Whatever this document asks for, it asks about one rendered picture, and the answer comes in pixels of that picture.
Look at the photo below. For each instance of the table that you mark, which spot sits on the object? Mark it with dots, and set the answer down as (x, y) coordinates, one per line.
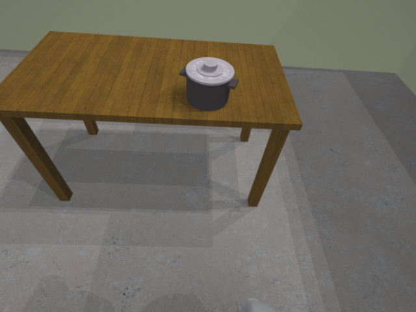
(111, 78)

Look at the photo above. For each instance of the lid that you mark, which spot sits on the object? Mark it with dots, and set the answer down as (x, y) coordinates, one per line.
(222, 75)

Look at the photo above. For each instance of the knob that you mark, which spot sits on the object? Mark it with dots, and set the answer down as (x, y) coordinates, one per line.
(210, 64)

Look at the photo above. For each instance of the pot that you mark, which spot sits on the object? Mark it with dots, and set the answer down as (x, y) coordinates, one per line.
(205, 97)

